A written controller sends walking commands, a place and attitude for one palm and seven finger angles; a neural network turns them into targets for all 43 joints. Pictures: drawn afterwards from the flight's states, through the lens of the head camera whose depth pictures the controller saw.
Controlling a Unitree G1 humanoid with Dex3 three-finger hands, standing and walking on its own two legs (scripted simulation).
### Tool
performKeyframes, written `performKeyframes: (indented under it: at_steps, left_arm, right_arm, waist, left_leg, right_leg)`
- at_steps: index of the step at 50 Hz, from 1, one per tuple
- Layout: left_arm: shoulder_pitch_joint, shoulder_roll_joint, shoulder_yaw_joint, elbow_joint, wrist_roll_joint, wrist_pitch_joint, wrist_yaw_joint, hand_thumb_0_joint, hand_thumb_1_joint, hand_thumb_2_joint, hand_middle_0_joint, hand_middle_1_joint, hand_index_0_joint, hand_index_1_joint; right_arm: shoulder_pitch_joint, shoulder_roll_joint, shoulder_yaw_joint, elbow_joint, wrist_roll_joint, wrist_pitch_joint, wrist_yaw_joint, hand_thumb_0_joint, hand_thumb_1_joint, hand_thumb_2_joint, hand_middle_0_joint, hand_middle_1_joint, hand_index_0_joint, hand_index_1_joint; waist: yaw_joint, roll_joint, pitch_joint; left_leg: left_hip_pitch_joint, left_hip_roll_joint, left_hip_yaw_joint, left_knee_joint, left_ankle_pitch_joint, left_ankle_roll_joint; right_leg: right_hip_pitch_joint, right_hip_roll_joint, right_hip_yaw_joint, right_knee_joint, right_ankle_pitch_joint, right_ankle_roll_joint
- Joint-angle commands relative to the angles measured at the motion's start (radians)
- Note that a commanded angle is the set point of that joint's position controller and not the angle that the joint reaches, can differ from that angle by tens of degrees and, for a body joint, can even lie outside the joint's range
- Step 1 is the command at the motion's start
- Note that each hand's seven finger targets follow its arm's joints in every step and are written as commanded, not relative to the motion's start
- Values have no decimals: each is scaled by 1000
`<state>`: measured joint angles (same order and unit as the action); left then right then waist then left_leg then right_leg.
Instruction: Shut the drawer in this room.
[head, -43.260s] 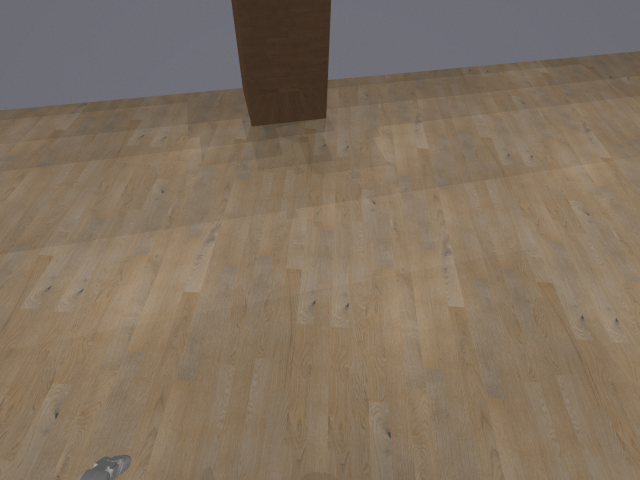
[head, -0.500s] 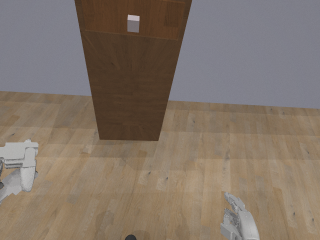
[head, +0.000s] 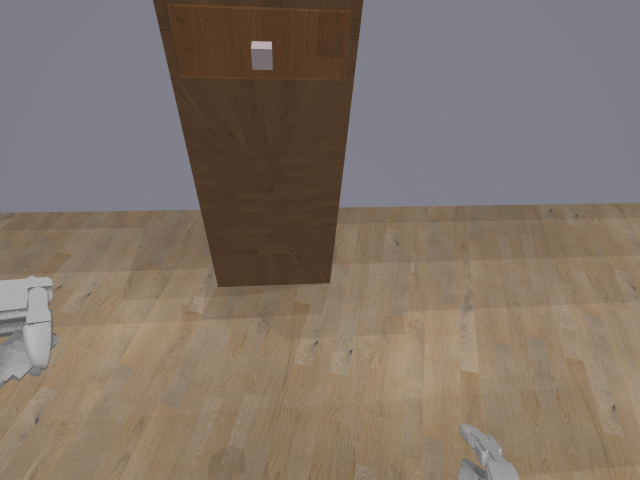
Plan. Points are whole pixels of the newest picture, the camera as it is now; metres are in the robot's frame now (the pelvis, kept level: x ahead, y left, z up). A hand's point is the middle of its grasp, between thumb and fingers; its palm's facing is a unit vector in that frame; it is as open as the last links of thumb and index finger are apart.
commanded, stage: stop stepping back and stand still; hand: left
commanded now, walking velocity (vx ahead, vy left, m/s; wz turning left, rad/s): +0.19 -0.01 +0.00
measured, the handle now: (262, 52) +0.93 +0.13 +0.14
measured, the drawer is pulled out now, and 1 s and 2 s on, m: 0.00 0.00 0.00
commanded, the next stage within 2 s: let the arm hang, fingers relaxed in 0.12 s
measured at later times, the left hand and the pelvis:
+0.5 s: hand out of the picture +0.10 +0.19 -0.15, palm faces +0.14 -0.96 -0.23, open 3.1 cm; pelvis +0.01 +0.00 -0.01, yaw +7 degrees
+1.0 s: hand out of the picture +0.01 +0.21 -0.15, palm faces +0.12 -0.96 -0.24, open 7.0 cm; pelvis +0.00 +0.01 +0.02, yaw +5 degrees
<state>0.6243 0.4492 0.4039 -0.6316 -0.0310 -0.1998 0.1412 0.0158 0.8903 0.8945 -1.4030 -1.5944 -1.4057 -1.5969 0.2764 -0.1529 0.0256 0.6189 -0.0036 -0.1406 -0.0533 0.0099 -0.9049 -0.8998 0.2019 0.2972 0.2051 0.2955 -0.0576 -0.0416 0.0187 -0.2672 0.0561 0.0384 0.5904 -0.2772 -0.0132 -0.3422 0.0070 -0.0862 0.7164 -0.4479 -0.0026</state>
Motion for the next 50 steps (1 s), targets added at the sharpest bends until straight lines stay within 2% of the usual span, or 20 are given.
performKeyframes:
  at_steps: [1,2,4,7,10,11,12,14,15,16,17,19,21,22,24,26,29,37,41,50]
  left_arm:
    - [69,138,137,-122,9,-53,24,0,900,900,-1400,-1600,-1400,-1600]
    - [26,111,124,-95,-7,-52,18,0,900,900,-1400,-1600,-1400,-1600]
    - [-102,167,169,-123,4,-79,15,0,900,900,-1400,-1600,-1400,-1600]
    - [-79,100,100,-50,2,-63,10,0,900,900,-1400,-1600,-1400,-1600]
    - [-97,76,50,-80,14,-68,23,0,900,900,-1400,-1600,-1400,-1600]
    - [-199,-127,-254,696,94,138,-104,0,900,900,-1400,-1600,-1400,-1600]
    - [-145,-140,-258,735,77,199,-122,0,900,900,-1360,-1557,-1360,-1557]
    - [-162,-196,-287,746,65,218,-134,0,900,900,-1280,-1470,-1280,-1470]
    - [-253,-163,-290,761,65,215,-137,0,900,900,-1240,-1427,-1240,-1427]
    - [-277,-150,-293,795,65,206,-142,0,900,900,-1200,-1383,-1200,-1383]
    - [-310,-152,-299,861,64,197,-141,0,900,900,-1160,-1340,-1160,-1340]
    - [-276,-123,-304,1030,63,197,-137,0,900,900,-1080,-1253,-1080,-1253]
    - [-222,-26,-307,1178,64,184,-129,0,900,900,-1000,-1167,-1000,-1167]
    - [-279,-8,-322,1232,61,181,-132,0,900,900,-960,-1123,-960,-1123]
    - [-360,-56,-336,1317,59,179,-128,0,900,900,-880,-1037,-880,-1037]
    - [-372,-103,-324,1373,57,176,-116,0,900,900,-800,-950,-800,-950]
    - [-374,-150,-345,1435,39,187,-113,0,900,900,-680,-820,-680,-820]
    - [-393,-114,-359,1619,44,190,-117,0,900,900,-360,-473,-360,-473]
    - [-401,-110,-360,1672,44,186,-117,0,900,900,-200,-300,-200,-300]
    - [-420,-104,-353,1729,45,181,-116,0,900,900,-200,-300,-200,-300]
  right_arm:
    - [-192,-156,-85,-179,7,-3,-6,0,-900,-900,200,300,200,300]
    - [-184,-164,-87,-164,4,1,-12,0,-900,-900,200,300,200,300]
    - [-141,-164,-82,-124,-7,-9,-13,0,-900,-900,200,300,200,300]
    - [-137,-147,-67,-121,-5,0,-30,0,-900,-900,200,300,200,300]
    - [-151,-148,-59,-116,-13,-28,-49,0,-900,-900,200,300,200,300]
    - [-32,-221,-85,133,-15,4,82,0,-900,-900,200,300,200,300]
    - [23,-134,-77,96,-6,63,85,0,-900,-900,200,300,200,300]
    - [-10,-212,-81,46,-28,85,72,0,-900,-900,200,300,200,300]
    - [-23,-249,-90,25,-45,90,60,0,-900,-900,200,300,200,300]
    - [-65,-273,-87,9,-55,90,48,0,-900,-900,200,300,200,300]
    - [-70,-253,-80,11,-69,80,43,0,-900,-900,200,300,200,300]
    - [-113,-248,-65,47,-48,93,34,0,-900,-900,200,300,200,300]
    - [-91,-159,-61,76,-18,113,35,0,-900,-900,200,300,200,300]
    - [-45,-156,-62,109,-12,130,36,0,-900,-900,200,300,200,300]
    - [-32,-134,-64,169,-19,151,35,0,-900,-900,200,300,200,300]
    - [17,-106,-67,213,-21,151,31,0,-900,-900,200,300,200,300]
    - [12,-136,-59,261,-24,134,27,0,-900,-900,200,300,200,300]
    - [-2,-149,-57,362,-15,142,22,0,-900,-900,200,300,200,300]
    - [2,-156,-58,403,-16,141,22,0,-900,-900,200,300,200,300]
    - [6,-163,-58,456,-19,136,21,0,-900,-900,200,300,200,300]
  waist:
    - [89,-204,20]
    - [68,-208,38]
    - [24,-138,-3]
    - [24,-124,2]
    - [52,-96,-11]
    - [-17,61,36]
    - [-4,107,-30]
    - [14,301,-5]
    - [1,180,13]
    - [28,35,-6]
    - [43,-22,-61]
    - [96,33,-134]
    - [86,-87,-156]
    - [54,-88,-112]
    - [36,-59,-35]
    - [14,8,-73]
    - [48,175,-110]
    - [54,43,-4]
    - [49,45,30]
    - [49,44,55]
  left_leg:
    - [-474,-68,37,387,-334,36]
    - [-439,-62,-42,587,-260,29]
    - [-373,-11,-71,636,-145,26]
    - [-127,10,-3,378,-77,21]
    - [5,-27,61,102,-96,45]
    - [-93,26,7,72,-88,30]
    - [32,3,-41,-10,100,35]
    - [-57,227,-378,-208,113,165]
    - [-121,306,-496,-248,159,246]
    - [-196,311,-473,-227,141,263]
    - [-134,250,-432,-165,392,228]
    - [-135,112,-227,-50,523,127]
    - [-177,-79,-36,133,-28,16]
    - [-111,-78,-33,181,-235,14]
    - [-93,-58,-57,216,-210,20]
    - [-25,-40,-59,74,-94,24]
    - [89,76,-170,-163,304,71]
    - [48,48,-128,-260,77,59]
    - [63,38,-118,-277,40,58]
    - [60,38,-116,-302,27,59]
  right_leg:
    - [188,-262,543,-498,-407,-140]
    - [69,-380,710,-610,-426,-177]
    - [18,-352,600,-571,-330,-190]
    - [-165,-255,306,-550,-317,-134]
    - [-104,-239,238,-522,-222,-124]
    - [-72,-278,61,-235,265,-108]
    - [-122,-181,89,-138,183,-60]
    - [-241,-40,3,146,-95,28]
    - [-238,-41,81,255,-128,20]
    - [-151,-58,135,241,-126,21]
    - [-85,-44,116,139,-47,16]
    - [149,-36,97,-80,292,18]
    - [214,-272,407,-291,587,-72]
    - [123,-321,426,-369,493,-124]
    - [67,-268,394,-386,464,-136]
    - [120,-239,326,-317,570,-147]
    - [129,-89,140,-223,433,-43]
    - [178,-94,155,-383,276,-50]
    - [150,-100,167,-420,220,-52]
    - [147,-104,170,-433,197,-54]
